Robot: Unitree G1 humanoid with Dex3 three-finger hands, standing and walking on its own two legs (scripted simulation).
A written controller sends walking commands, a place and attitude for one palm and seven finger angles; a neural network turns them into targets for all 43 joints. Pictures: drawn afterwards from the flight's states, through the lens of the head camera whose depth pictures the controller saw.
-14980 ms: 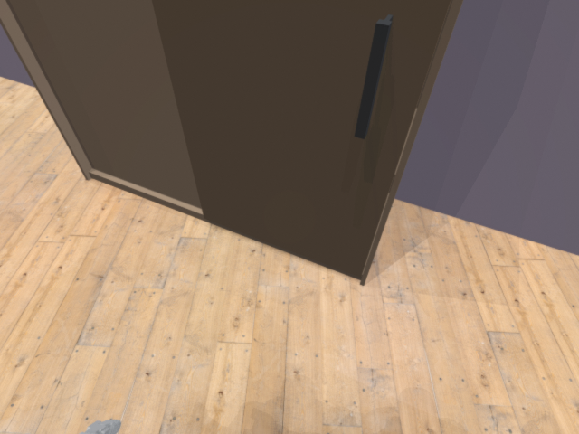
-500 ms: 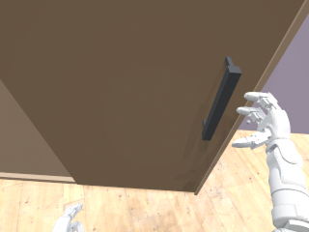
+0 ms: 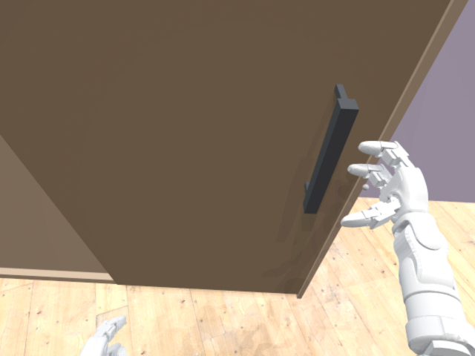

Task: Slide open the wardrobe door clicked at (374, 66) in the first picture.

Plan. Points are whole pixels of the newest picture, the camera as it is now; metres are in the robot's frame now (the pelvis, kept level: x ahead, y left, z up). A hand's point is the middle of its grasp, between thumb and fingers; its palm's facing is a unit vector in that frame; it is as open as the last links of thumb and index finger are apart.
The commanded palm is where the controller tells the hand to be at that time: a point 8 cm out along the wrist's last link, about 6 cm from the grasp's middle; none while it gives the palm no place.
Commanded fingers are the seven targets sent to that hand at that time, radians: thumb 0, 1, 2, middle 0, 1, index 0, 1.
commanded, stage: feel for the door with the fingertips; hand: right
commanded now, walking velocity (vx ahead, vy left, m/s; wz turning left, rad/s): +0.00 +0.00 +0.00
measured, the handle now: (323, 156) +0.45 -0.11 +0.11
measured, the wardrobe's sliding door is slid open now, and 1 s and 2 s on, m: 0.00 0.00 0.00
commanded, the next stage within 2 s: slide the fingers in behind the handle in 0.80 s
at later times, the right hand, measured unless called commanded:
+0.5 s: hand (353, 177) +0.39 -0.15 +0.12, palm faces +0.01 +1.00 +0.00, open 14.0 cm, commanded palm +0.37 -0.20 +0.12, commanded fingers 0.00 0.50 -0.30 0.30 1.20 0.30 1.20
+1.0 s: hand (350, 169) +0.41 -0.15 +0.12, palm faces +0.00 +1.00 +0.01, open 13.9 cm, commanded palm +0.38 -0.20 +0.12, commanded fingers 0.00 0.50 -0.30 0.30 1.20 0.30 1.20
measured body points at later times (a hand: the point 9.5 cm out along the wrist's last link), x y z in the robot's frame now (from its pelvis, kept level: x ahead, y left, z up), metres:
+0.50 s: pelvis +0.00 +0.01 +0.00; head +0.02 +0.01 +0.45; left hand +0.12 +0.26 -0.10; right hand +0.39 -0.21 +0.12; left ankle -0.01 +0.11 -0.73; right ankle +0.00 -0.09 -0.73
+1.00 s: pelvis +0.00 +0.01 +0.00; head +0.03 +0.02 +0.45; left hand +0.09 +0.27 -0.12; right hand +0.41 -0.21 +0.12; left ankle -0.01 +0.11 -0.73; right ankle +0.00 -0.09 -0.73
